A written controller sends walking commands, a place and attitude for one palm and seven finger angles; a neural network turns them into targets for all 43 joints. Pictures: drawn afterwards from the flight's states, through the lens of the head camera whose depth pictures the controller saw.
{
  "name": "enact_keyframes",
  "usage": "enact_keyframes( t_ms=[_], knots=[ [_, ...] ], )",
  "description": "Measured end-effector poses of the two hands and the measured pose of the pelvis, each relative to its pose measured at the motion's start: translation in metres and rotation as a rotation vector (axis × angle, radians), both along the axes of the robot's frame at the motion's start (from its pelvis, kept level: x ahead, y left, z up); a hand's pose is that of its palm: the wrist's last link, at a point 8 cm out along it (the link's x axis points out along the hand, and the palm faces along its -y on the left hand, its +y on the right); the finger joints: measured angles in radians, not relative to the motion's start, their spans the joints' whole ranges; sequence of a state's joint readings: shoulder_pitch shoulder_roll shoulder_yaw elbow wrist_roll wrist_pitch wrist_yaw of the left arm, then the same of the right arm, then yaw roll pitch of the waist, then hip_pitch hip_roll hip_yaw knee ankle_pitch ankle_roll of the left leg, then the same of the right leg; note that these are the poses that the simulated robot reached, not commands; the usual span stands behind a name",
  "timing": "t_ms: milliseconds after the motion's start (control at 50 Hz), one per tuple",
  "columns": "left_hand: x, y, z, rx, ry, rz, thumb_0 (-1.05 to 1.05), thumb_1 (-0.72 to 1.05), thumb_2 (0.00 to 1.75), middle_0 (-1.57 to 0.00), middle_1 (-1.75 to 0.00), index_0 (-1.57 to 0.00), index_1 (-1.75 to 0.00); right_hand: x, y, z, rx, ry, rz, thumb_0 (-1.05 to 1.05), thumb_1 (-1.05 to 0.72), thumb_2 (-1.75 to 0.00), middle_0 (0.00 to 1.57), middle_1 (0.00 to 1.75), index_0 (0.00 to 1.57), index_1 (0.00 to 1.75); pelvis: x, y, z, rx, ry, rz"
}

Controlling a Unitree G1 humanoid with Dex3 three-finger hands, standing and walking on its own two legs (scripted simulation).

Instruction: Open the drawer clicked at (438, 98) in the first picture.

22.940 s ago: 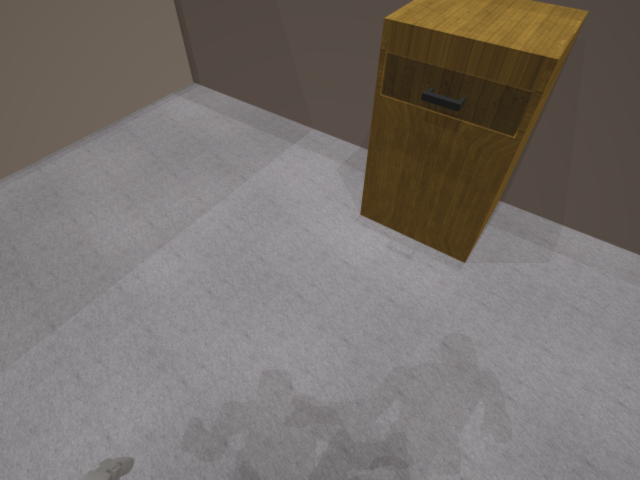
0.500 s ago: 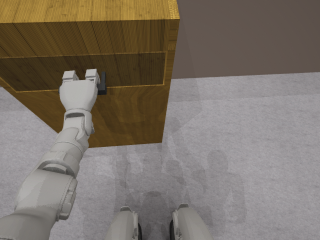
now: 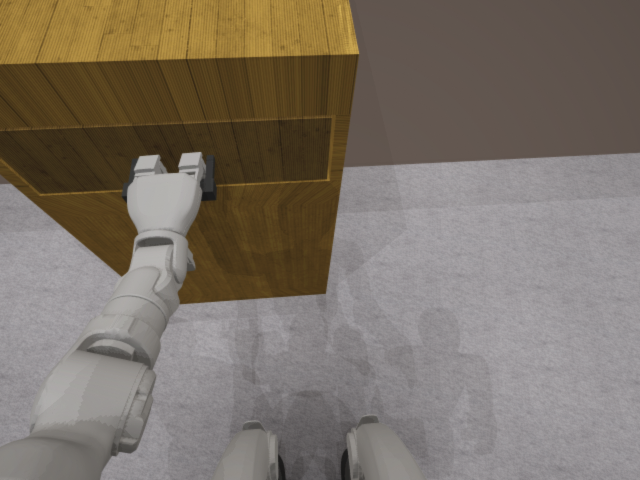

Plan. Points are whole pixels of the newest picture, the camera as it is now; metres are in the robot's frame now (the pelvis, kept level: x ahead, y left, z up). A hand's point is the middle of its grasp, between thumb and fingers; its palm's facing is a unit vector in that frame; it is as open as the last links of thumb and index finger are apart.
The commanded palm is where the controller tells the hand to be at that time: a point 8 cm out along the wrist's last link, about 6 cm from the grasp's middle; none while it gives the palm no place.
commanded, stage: close the thumb around the handle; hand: left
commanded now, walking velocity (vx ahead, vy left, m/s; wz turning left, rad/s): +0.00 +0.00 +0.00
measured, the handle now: (172, 178) +0.52 +0.19 -0.01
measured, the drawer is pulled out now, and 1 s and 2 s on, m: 0.00 0.03 0.15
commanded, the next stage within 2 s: pull the drawer open in 0.52 s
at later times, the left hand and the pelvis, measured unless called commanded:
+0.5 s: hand (179, 220) +0.46 +0.18 -0.03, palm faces -0.03 -0.02 -1.00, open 5.6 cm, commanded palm +0.44 +0.17 +0.02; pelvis +0.00 +0.00 +0.00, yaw +0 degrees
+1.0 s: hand (178, 237) +0.44 +0.18 -0.03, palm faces -0.03 -0.06 -1.00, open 5.7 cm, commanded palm +0.40 +0.18 +0.02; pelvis +0.01 +0.00 +0.01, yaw -1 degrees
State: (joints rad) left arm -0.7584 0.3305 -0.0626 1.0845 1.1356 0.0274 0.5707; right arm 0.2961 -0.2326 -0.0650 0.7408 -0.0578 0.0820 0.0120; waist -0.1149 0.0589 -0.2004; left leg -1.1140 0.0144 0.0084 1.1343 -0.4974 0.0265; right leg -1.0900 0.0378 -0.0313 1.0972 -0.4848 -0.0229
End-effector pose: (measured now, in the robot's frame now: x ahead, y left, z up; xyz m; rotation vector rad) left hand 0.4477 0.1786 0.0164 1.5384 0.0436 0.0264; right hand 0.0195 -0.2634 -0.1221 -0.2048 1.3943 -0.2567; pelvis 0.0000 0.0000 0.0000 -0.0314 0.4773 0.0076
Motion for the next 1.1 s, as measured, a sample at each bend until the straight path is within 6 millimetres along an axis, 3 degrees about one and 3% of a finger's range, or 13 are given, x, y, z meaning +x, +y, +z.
enact_keyframes(
  t_ms=[220, 440, 840, 1100],
  knots=[
    [0.002, -0.002, 0.007, 0.001, 0.065, 0.03, 0.0, 0.16, 0.57, -0.36, -1.27, -0.37, -1.27, 0.007, 0.003, 0.007, 0.007, -0.036, -0.009, 0.0, -0.91, -0.89, 0.2, 0.3, 0.2, 0.3, 0.001, -0.002, 0.008, 0.004, -0.02, -0.003],
    [-0.003, -0.001, 0.005, 0.005, 0.028, -0.011, 0.0, 0.69, 0.81, -0.39, -1.33, -0.4, -1.33, 0.002, -0.001, 0.004, 0.0, -0.024, -0.002, 0.0, -0.91, -0.89, 0.2, 0.3, 0.2, 0.3, 0.0, -0.003, 0.003, 0.003, -0.013, -0.002],
    [-0.012, -0.001, 0.005, -0.023, 0.041, -0.003, 0.0, 0.72, 0.76, -0.33, -1.35, -0.4, -1.32, 0.004, 0.004, 0.01, 0.013, -0.035, -0.028, 0.0, -0.91, -0.89, 0.2, 0.3, 0.2, 0.3, 0.005, 0.001, 0.011, 0.007, -0.029, -0.025],
    [-0.044, -0.001, 0.003, -0.027, 0.017, -0.008, 0.0, 0.72, 0.79, -0.31, -1.35, -0.39, -1.33, 0.046, 0.01, 0.014, 0.037, -0.103, 0.006, 0.0, -0.91, -0.89, 0.2, 0.3, 0.2, 0.3, 0.015, 0.003, 0.018, 0.01, -0.06, -0.024]
  ],
)
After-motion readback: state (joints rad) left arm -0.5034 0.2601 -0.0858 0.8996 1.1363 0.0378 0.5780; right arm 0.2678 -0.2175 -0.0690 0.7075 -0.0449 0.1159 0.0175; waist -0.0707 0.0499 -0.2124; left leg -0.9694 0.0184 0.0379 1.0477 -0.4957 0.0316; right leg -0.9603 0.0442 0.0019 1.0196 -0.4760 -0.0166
